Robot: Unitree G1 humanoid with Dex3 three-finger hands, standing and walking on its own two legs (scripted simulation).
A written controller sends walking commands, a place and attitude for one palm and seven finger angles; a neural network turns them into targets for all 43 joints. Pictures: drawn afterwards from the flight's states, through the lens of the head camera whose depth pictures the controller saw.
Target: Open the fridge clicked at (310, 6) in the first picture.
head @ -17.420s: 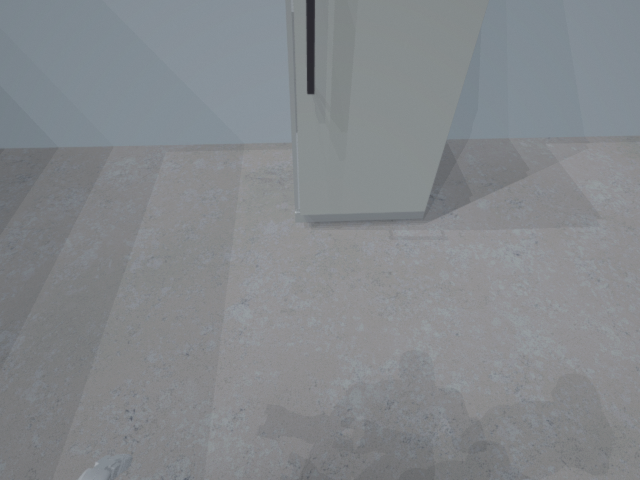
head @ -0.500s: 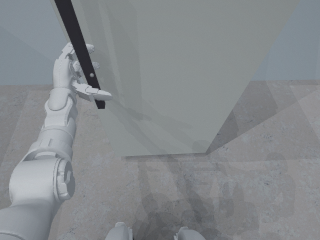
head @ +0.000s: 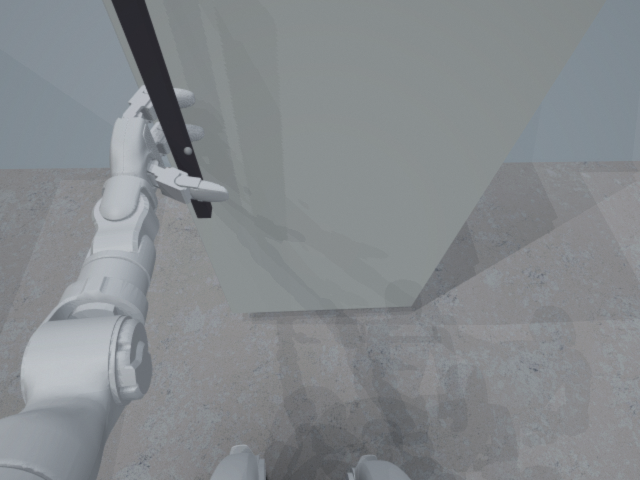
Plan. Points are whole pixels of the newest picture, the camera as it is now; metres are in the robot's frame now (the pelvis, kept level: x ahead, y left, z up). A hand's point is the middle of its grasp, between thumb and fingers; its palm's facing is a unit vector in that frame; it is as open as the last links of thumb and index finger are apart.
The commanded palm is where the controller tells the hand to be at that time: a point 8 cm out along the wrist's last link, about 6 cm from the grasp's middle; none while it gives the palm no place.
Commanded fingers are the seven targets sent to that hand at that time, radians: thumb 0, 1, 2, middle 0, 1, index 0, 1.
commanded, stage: slide the fingers in behind the handle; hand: left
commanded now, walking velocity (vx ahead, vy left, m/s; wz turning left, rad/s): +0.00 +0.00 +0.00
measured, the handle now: (165, 83) +0.54 +0.15 +0.17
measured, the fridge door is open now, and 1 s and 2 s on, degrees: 0 0 0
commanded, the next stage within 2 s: grip the handle and tug to test in 0.08 s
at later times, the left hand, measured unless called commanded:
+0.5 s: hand (184, 149) +0.50 +0.14 +0.10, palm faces -0.02 -1.00 +0.01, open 11.2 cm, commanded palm +0.48 +0.19 +0.11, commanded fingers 0.00 0.29 0.64 -0.38 -1.31 -0.38 -1.31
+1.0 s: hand (196, 150) +0.50 +0.13 +0.10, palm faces -0.02 -1.00 +0.00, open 5.1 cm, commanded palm +0.48 +0.18 +0.11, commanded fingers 0.00 0.90 0.90 -0.45 -1.40 -0.45 -1.40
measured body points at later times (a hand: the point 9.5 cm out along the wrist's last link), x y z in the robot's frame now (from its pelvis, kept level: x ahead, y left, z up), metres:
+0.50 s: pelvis +0.00 +0.01 +0.00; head +0.09 +0.02 +0.44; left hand +0.49 +0.20 +0.11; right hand +0.01 -0.25 -0.12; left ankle +0.04 +0.13 -0.69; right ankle -0.02 -0.11 -0.69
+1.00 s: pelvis +0.00 +0.01 +0.00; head +0.09 +0.01 +0.44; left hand +0.49 +0.18 +0.11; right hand +0.01 -0.25 -0.12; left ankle +0.04 +0.13 -0.69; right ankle -0.02 -0.11 -0.69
